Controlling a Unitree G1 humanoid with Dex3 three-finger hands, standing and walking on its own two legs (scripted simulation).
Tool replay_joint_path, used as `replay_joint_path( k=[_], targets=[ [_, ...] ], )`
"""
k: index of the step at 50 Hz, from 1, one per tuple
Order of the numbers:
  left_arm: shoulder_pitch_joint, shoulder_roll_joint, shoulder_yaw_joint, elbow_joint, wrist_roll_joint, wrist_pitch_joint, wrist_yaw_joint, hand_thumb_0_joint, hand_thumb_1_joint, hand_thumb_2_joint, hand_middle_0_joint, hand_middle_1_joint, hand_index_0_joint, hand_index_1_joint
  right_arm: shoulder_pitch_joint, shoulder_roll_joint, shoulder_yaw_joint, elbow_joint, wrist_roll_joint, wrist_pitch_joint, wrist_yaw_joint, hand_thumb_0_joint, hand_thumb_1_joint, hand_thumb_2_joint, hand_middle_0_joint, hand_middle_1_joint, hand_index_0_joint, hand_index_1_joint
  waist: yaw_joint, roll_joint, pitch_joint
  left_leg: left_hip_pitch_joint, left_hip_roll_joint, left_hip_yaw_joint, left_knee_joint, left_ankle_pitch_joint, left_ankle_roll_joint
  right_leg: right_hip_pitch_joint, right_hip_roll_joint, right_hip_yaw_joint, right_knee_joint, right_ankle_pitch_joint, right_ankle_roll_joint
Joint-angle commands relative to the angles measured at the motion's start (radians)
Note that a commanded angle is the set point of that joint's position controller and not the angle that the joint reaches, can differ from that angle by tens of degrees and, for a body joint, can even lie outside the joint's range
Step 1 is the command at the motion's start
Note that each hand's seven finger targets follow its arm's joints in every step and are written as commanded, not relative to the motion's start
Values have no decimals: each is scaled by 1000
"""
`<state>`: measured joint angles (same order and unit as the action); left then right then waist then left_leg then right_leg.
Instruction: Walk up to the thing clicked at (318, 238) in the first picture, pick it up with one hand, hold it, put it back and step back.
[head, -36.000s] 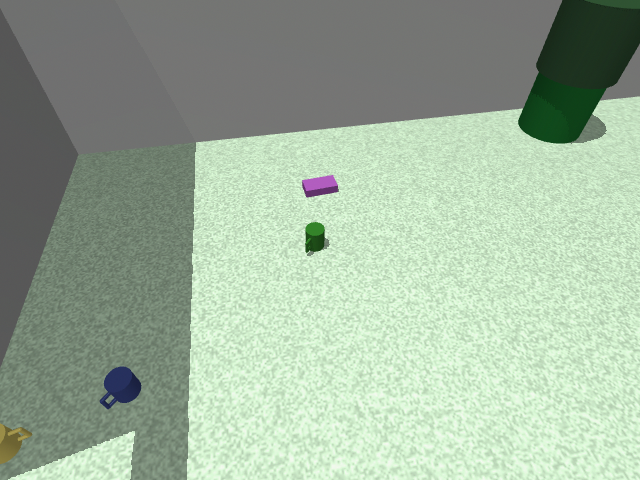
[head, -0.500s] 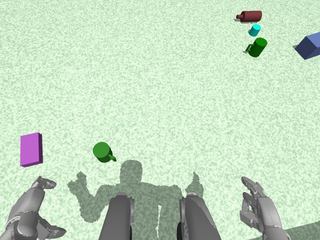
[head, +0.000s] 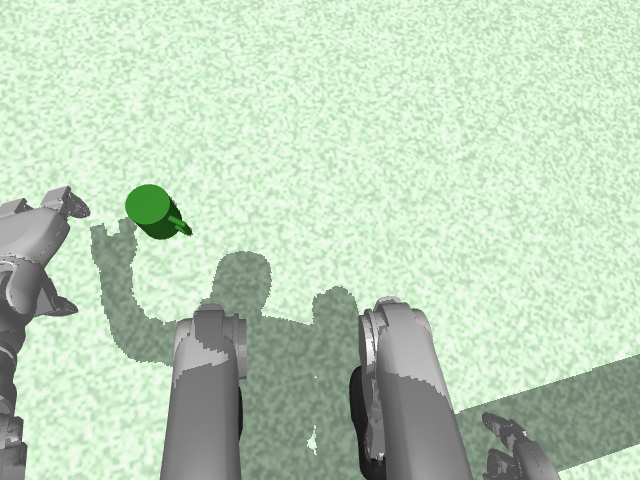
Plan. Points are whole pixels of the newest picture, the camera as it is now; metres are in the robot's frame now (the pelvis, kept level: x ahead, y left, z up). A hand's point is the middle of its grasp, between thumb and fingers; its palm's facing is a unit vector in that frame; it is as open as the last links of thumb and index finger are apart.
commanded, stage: rise first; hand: left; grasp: from above
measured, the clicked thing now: (163, 217) +0.53 +0.27 -0.36
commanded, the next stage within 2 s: approach in 1.08 s
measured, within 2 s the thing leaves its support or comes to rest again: neither
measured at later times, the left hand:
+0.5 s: hand (81, 235) +0.44 +0.34 -0.20, palm faces -0.46 -0.04 -0.89, open 13.9 cm
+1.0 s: hand (101, 227) +0.47 +0.33 -0.23, palm faces -0.46 -0.05 -0.89, open 14.0 cm
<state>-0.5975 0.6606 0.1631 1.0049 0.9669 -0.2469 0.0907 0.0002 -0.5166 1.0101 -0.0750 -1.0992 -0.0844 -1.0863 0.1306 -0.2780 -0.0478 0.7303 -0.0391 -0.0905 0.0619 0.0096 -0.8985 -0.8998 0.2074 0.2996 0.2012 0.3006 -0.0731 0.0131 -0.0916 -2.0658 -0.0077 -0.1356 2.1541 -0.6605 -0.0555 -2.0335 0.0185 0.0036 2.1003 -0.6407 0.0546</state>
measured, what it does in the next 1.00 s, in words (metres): lowers itself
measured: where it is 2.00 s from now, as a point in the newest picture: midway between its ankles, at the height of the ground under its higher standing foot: (298, 450)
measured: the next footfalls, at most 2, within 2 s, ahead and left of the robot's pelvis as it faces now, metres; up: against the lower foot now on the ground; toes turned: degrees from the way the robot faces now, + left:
none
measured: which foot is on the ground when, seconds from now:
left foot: down 0.00-1.00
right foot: down 0.00-1.00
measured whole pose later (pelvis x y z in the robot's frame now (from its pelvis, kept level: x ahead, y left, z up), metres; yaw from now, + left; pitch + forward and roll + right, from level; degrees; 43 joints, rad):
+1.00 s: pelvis +0.01 +0.02 -0.07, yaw -4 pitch +35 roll -9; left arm -0.92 0.81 0.15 1.42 1.32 -0.31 0.38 0.00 -0.51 0.98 -0.09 -1.04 -0.09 -1.02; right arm 0.14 -0.27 0.03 0.74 -0.14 -0.01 0.14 0.00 -0.91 -0.90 0.21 0.30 0.20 0.30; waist -0.21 -0.01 -0.05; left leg -2.29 -0.03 -0.16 2.39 -0.70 -0.03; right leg -2.21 0.02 -0.01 2.28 -0.69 0.07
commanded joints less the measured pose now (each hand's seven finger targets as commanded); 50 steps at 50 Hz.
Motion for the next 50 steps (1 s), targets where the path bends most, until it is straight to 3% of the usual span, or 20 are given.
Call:
replay_joint_path(
  k=[1,3,5,6,10,12,13,18,19,23,34,39,40,46,48,49,50],
  targets=[
    [-292,374,83,-100,50,-59,79,0,-518,1014,-53,-1057,-63,-1046,121,-206,-58,-71,-4,-1,-5,0,-884,-897,200,299,200,299,2,120,-630,361,-15,113,-235,-19,82,297,10,-97,-228,-41,-80],
    [-329,397,90,-70,84,-73,110,0,-518,1008,-57,-1046,-69,-1034,126,-210,-54,-62,-13,12,0,0,-891,-899,200,299,200,299,-6,143,-625,363,-17,111,-220,-15,81,266,10,-103,-208,-34,-82],
    [-326,364,67,-17,119,-75,137,0,-532,1024,-65,-1006,-65,-1006,139,-211,-50,-53,-17,27,5,0,-891,-899,200,299,200,299,-16,144,-608,361,-20,111,-208,-2,80,227,11,-113,-193,-18,-86],
    [-342,376,65,0,134,-76,153,0,-524,1014,-64,-1011,-68,-1006,138,-219,-48,-48,-21,32,8,0,-893,-899,200,299,200,299,-22,170,-597,364,-19,104,-209,-5,77,204,8,-118,-179,-13,-87],
    [-415,382,43,29,192,-66,191,0,-520,1006,-70,-986,-70,-985,162,-229,-47,-35,-34,55,20,0,-895,-900,200,299,200,299,-38,240,-654,433,-20,89,-187,85,66,168,3,-130,-123,77,-93],
    [-431,363,25,54,207,-61,203,0,-528,1011,-70,-975,-67,-978,171,-229,-46,-31,-39,62,26,0,-896,-901,200,299,200,299,-50,232,-652,421,-22,90,-166,114,68,162,4,-132,-112,105,-92],
    [-446,388,34,72,218,-61,211,0,-503,987,-81,-969,-83,-966,168,-233,-46,-28,-41,64,28,0,-896,-900,200,299,200,299,-54,227,-646,405,-23,90,-160,104,71,155,3,-131,-109,98,-90],
    [-483,382,13,114,260,-64,230,0,-481,961,-101,-951,-104,-947,169,-226,-44,-27,-54,74,36,0,-898,-900,200,300,200,299,-67,215,-630,367,-27,96,-128,93,76,140,5,-131,-99,93,-88],
    [-499,404,25,109,272,-66,236,0,-477,957,-97,-959,-103,-951,171,-232,-44,-23,-56,76,37,0,-898,-899,200,300,200,300,-58,232,-652,387,-26,94,-124,107,73,137,4,-130,-90,103,-89],
    [-495,386,14,157,299,-71,246,0,-480,952,-95,-979,-105,-968,184,-231,-38,-21,-67,85,46,0,-902,-901,200,300,200,300,-77,237,-653,402,-25,82,-109,166,68,127,1,-136,-61,146,-86],
    [-591,401,19,197,323,-76,294,0,-502,967,-70,-1031,-85,-1015,198,-233,-23,-19,-89,86,63,0,-903,-901,200,300,200,300,-110,259,-665,363,-22,82,-70,165,73,110,7,-142,-35,158,-83],
    [-580,388,4,257,334,-66,305,0,-530,990,-63,-1038,-72,-1028,193,-237,-18,-15,-93,83,62,0,-905,-902,200,300,200,300,-115,285,-623,368,-18,72,-77,127,66,55,6,-147,-22,127,-84],
    [-612,405,17,220,330,-69,311,0,-529,989,-59,-1040,-69,-1029,192,-238,-17,-14,-92,83,62,0,-903,-902,200,300,200,300,-108,301,-644,377,-18,75,-73,136,67,59,6,-145,-20,134,-82],
    [-589,402,13,289,328,-55,323,0,-527,985,-60,-1056,-72,-1042,207,-235,-5,-9,-100,77,67,0,-906,-902,200,300,200,300,-133,252,-626,330,-20,86,-37,163,79,102,10,-144,-25,170,-78],
    [-613,431,30,264,330,-56,325,0,-526,985,-62,-1050,-73,-1037,209,-240,-5,-7,-103,77,67,0,-904,-902,200,300,200,300,-127,267,-655,337,-19,83,-36,169,78,106,11,-146,-18,174,-79],
    [-571,419,26,309,330,-51,323,0,-532,988,-65,-1046,-74,-1036,212,-240,-2,-9,-102,77,68,0,-906,-903,200,300,200,300,-126,265,-629,335,-19,82,-37,174,76,98,8,-146,-14,175,-78],
    [-605,435,27,258,327,-55,322,0,-518,976,-62,-1057,-77,-1041,205,-238,-2,-9,-101,77,68,0,-905,-902,200,300,200,300,-119,285,-659,348,-19,84,-36,176,76,103,11,-146,-14,178,-81]
  ],
)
